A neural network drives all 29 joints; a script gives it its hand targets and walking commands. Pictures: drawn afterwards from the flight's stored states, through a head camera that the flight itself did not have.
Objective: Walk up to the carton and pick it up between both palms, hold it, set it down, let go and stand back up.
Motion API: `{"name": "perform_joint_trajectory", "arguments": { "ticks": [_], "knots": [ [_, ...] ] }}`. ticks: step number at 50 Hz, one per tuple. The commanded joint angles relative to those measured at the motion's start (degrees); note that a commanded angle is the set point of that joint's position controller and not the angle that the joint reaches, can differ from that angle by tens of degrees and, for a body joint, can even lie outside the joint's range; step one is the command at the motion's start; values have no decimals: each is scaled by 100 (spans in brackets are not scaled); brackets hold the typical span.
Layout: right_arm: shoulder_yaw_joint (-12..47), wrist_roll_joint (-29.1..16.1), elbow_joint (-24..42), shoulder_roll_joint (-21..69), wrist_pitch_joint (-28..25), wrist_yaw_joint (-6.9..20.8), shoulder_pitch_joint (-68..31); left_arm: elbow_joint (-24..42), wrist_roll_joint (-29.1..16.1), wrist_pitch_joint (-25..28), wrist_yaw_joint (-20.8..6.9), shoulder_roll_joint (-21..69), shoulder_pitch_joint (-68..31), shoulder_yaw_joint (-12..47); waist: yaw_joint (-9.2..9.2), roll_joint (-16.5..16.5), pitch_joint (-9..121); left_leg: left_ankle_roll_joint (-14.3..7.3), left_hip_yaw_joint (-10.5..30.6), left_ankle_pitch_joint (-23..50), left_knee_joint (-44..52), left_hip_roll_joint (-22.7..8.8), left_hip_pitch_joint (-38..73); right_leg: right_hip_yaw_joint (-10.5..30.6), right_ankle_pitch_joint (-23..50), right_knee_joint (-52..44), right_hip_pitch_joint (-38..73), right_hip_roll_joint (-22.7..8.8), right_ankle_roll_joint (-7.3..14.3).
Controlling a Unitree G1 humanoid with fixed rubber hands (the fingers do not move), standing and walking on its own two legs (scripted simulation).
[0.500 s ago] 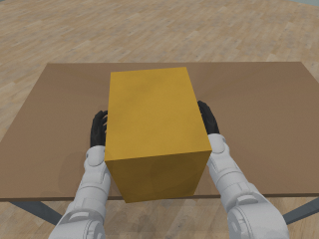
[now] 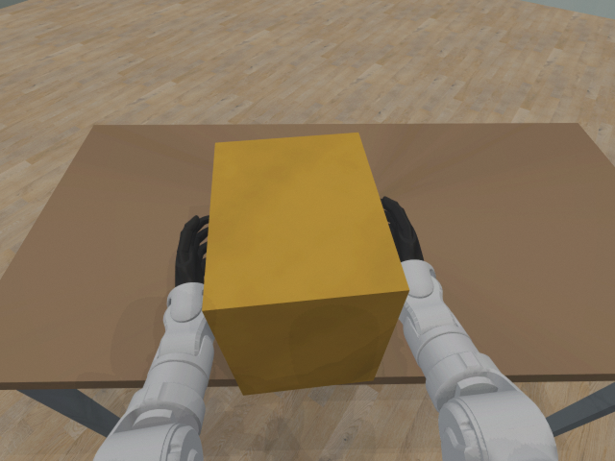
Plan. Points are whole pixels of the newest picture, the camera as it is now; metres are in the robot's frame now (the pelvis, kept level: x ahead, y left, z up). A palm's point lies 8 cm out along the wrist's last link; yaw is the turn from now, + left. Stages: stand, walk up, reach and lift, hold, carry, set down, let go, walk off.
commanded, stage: reach and lift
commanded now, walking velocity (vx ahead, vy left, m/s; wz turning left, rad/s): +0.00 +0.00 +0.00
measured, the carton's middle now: (298, 268) +0.39 +0.04 +0.01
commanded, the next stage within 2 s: none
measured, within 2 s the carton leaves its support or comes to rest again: leaves its support in 0.02 s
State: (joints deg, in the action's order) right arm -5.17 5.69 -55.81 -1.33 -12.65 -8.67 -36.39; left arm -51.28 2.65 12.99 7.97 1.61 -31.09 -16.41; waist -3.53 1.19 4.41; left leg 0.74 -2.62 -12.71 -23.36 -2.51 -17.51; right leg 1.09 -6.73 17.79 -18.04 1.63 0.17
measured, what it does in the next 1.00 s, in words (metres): stands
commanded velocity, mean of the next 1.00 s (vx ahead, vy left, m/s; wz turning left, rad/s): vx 0.00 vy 0.00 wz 0.00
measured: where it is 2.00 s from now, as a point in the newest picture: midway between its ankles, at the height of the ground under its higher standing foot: outside the picture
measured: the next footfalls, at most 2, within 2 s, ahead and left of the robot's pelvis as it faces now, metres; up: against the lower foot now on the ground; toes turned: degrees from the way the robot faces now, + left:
none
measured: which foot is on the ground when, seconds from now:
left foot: down 0.00-1.00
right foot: down 0.00-1.00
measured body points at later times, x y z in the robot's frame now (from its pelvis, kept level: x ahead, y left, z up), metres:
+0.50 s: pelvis -0.01 +0.00 +0.00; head -0.02 +0.01 +0.45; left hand +0.36 +0.19 +0.09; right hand +0.39 -0.11 +0.09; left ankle -0.02 +0.12 -0.75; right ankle +0.02 -0.12 -0.75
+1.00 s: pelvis -0.01 +0.01 +0.00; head -0.07 +0.03 +0.45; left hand +0.36 +0.18 +0.15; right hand +0.37 -0.12 +0.14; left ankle -0.02 +0.12 -0.75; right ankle +0.02 -0.12 -0.75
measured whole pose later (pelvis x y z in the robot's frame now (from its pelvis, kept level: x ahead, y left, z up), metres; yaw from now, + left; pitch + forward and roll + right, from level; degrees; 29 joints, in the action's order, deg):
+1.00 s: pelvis -0.01 +0.01 +0.00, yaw +0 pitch -3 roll -2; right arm -5.2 -6.6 -46.6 -1.4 6.8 -8.1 -36.9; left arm -27.6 5.9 -22.0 8.3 1.6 -32.2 -14.2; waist -0.4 -1.0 5.6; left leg 0.2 -2.6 -13.4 -23.4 -2.5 -6.7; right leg 1.1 -6.4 16.0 -6.4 1.6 -0.5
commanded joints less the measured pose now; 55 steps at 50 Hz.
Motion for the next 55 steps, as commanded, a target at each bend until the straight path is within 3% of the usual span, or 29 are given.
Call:
{"name": "perform_joint_trajectory", "arguments": {
  "ticks": [1, 7, 9, 13, 19, 22, 27, 31, 35, 39, 42, 44, 50, 55],
  "knots": [
    [1566, 192, 877, 4150, -544, 911, -2967, 1213, 936, 250, -628, 4147, -3726, 2458, 232, 83, 3733, 507, 84, 2989, -28, 292, 938, -449, 2021, -39, 1928, 150, 20],
    [1608, 164, 966, 4016, -733, 850, -3265, 1237, 1114, 237, -684, 4039, -3746, 2365, 234, -82, 3347, 454, 70, 2942, 41, 300, 1028, -494, 2084, -85, 1977, 134, -33],
    [1458, 231, 710, 3948, -696, 833, -3199, 957, 1298, 147, -763, 3868, -3704, 2084, 205, -164, 2778, 386, 4, 2542, 161, 321, 907, -464, 1769, -189, 1984, 77, -52],
    [1412, 274, 711, 3881, -714, 845, -3287, 1118, 1313, 94, -813, 3792, -3940, 2035, 180, -293, 2650, 292, -34, 2153, 307, 336, 916, -463, 1462, -250, 2064, 23, -79],
    [1325, 206, 762, 3769, -369, 874, -3524, 1210, 1239, -318, -825, 3849, -4195, 2173, 274, -195, 2258, 273, -23, 1721, 461, 322, 1068, -516, 694, -430, 1779, 36, -27],
    [1482, 33, 1022, 3800, -212, 857, -3674, 1610, 1121, -562, -801, 3901, -4363, 2360, 266, -186, 2420, 292, -12, 1826, 419, 336, 1166, -520, 796, -402, 1918, 68, -17],
    [1690, -371, 1565, 3789, 89, 805, -4087, 2040, 793, -1051, -766, 4076, -4499, 2826, 416, -137, 2668, 325, 90, 1941, 347, 361, 1283, -507, 898, -393, 1971, 121, -33],
    [1819, -647, 1931, 3722, 436, 751, -4312, 2113, 721, -1594, -814, 3989, -4360, 2821, 444, -290, 2234, 235, 125, 1539, 409, 425, 1240, -453, 696, -469, 2066, 111, -90],
    [2093, -977, 2544, 3797, 752, 701, -4586, 2649, 490, -2103, -860, 4029, -4411, 3081, 454, -292, 2288, 196, 203, 1621, 375, 467, 1362, -413, 900, -362, 2269, 136, -126],
    [2130, -1212, 2525, 3661, 1194, 686, -4552, 2836, 525, -2680, -911, 3941, -4232, 3015, 506, -313, 1716, 169, 261, 1472, 433, 470, 1463, -421, 731, -375, 2225, 155, -139],
    [1849, -1171, 2382, 3488, 1488, 694, -4575, 2705, 647, -3094, -1013, 3793, -4072, 2777, 585, -291, 1169, 122, 242, 931, 593, 463, 1432, -408, 243, -431, 2113, 123, -148],
    [1925, -1244, 2659, 3586, 1586, 684, -4738, 2878, 608, -3284, -1066, 3766, -4090, 2756, 551, -359, 1193, 58, 217, 848, 624, 492, 1397, -364, 304, -415, 2255, 108, -179],
    [1980, -1518, 3109, 3635, 1856, 673, -5313, 3361, 356, -3649, -1065, 3870, -4597, 3104, 675, -15, 1478, 95, 295, 961, 541, 498, 1409, -364, 464, -306, 2206, 133, -136],
    [1755, -1483, 2794, 3512, 2159, 662, -5244, 3397, 437, -3995, -1147, 3708, -4796, 2953, 800, -29, 1223, 54, 287, 560, 687, 492, 1276, -366, 157, -350, 2151, 97, -150]
  ]
}}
